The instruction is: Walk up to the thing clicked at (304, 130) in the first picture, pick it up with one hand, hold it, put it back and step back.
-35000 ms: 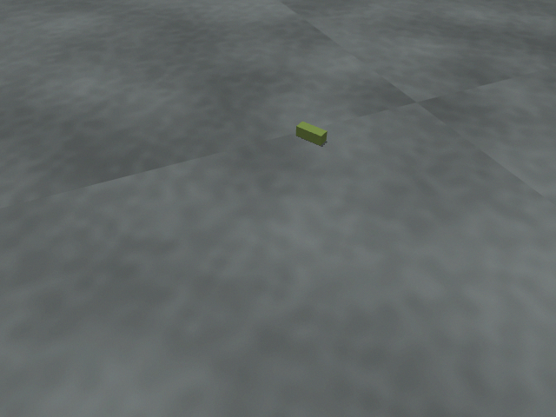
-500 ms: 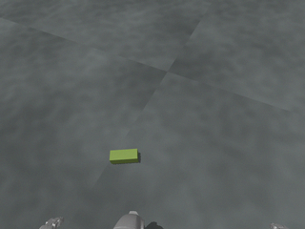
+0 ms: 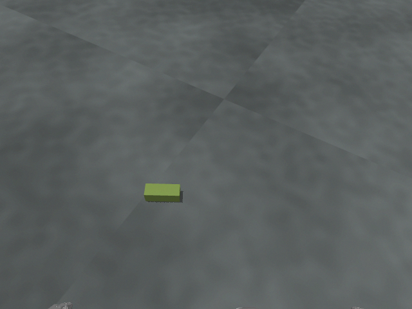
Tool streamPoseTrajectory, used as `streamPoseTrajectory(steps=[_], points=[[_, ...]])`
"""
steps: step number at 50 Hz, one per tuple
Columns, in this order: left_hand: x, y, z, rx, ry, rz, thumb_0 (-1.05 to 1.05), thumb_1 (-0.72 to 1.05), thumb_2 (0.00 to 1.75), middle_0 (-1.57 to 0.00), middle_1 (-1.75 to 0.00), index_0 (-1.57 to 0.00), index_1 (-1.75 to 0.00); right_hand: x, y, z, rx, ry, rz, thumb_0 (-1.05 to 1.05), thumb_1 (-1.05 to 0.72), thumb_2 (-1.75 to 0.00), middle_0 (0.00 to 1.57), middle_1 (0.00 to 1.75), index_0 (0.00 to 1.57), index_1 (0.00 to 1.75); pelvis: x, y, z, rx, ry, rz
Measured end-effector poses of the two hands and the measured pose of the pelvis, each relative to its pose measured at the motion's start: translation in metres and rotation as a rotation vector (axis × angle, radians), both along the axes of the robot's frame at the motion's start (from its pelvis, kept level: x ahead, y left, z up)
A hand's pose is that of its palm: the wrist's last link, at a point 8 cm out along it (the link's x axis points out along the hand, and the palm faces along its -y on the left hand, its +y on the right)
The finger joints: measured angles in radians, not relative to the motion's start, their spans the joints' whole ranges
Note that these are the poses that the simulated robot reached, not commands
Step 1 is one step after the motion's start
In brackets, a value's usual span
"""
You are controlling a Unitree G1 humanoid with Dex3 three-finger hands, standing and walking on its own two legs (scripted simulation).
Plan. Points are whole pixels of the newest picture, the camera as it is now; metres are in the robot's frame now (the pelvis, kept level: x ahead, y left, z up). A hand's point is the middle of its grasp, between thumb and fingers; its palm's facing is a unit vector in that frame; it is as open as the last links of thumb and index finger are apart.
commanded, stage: walk up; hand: left
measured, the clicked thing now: (162, 192) +0.73 +0.23 -0.73
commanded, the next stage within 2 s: stand in 1.26 s
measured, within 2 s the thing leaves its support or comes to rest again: neither
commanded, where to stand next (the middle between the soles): +0.34 -0.01 m, yaw +0 degrees
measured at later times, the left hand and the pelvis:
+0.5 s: hand out of the picture +0.05 +0.27 -0.15, palm faces -0.01 -0.93 -0.37, open 7.4 cm; pelvis -0.03 +0.00 +0.00, yaw +0 degrees
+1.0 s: hand out of the picture +0.11 +0.23 -0.14, palm faces +0.05 -0.95 -0.32, open 7.4 cm; pelvis +0.00 -0.02 +0.00, yaw +2 degrees
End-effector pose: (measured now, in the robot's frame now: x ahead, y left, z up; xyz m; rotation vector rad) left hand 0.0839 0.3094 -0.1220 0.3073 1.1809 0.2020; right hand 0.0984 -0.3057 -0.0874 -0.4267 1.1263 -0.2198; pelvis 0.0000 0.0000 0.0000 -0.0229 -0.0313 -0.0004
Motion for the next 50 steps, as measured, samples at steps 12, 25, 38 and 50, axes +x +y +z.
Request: streamPoseTrajectory(steps=[12, 25, 38, 50], points=[[-0.084, -0.021, 0.012, 0.044, 0.047, 0.002, 0.01, 0.9, 0.9, -0.21, -0.3, -0.2, -0.3, -0.067, -0.029, -0.024, 0.078, -0.006, -0.075, 0.01, -0.9, -0.9, 0.2, 0.3, 0.2, 0.3, -0.037, -0.018, -0.004, 0.014, -0.03, -0.042], [-0.042, 0.006, 0.013, 0.032, -0.009, -0.008, 0.01, 0.9, 0.9, -0.2, -0.3, -0.2, -0.3, -0.103, 0.003, -0.02, 0.086, 0.088, -0.084, 0.01, -0.9, -0.9, 0.2, 0.3, 0.2, 0.3, -0.032, -0.001, 0.001, 0.028, -0.006, 0.005], [0.001, -0.028, 0.019, 0.041, -0.086, -0.026, 0.01, 0.9, 0.9, -0.2, -0.3, -0.2, -0.3, -0.062, -0.028, -0.032, 0.073, 0.081, -0.078, 0.01, -0.9, -0.9, 0.2, 0.3, 0.2, 0.3, -0.013, -0.025, -0.004, 0.017, -0.011, 0.024], [0.019, -0.031, 0.012, -0.022, -0.091, 0.028, 0.01, 0.9, 0.9, -0.21, -0.3, -0.2, -0.3, -0.014, -0.004, -0.025, 0.093, 0.058, -0.007, 0.01, -0.9, -0.9, 0.2, 0.3, 0.2, 0.3, 0.004, -0.018, 0.002, 0.024, -0.001, 0.044]])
